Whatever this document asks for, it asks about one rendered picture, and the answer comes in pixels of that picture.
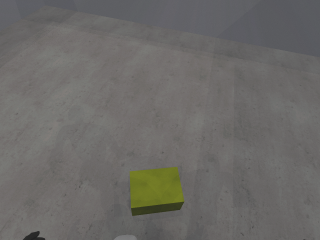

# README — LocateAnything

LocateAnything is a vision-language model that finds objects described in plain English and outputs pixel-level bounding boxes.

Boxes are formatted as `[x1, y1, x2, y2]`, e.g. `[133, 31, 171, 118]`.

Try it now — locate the carton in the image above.
[129, 167, 185, 216]

